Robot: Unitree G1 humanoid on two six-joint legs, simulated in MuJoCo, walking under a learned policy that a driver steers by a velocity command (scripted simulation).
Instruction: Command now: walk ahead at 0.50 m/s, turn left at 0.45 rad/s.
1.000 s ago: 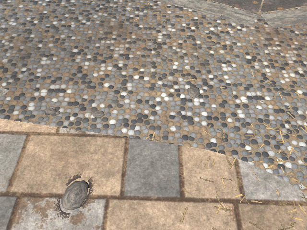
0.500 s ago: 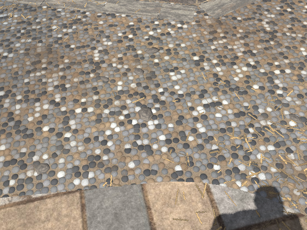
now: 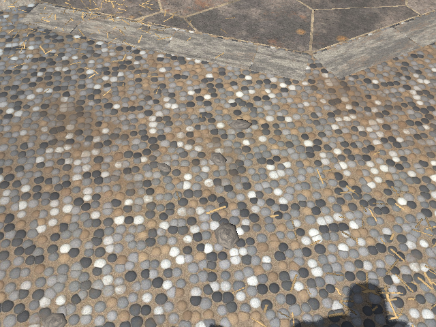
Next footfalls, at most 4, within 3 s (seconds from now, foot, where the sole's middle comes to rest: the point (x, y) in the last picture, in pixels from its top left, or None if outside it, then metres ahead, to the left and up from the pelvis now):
0.32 right None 0.37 -0.11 -0.78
0.80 left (152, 294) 0.57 0.19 -0.78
1.26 right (202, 213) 0.86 0.04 -0.78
1.54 left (134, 247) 0.73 0.26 -0.78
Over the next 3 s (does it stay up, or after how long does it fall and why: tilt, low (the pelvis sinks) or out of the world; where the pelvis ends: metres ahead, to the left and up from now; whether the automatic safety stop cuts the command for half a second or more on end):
stays up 1.16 0.28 0.00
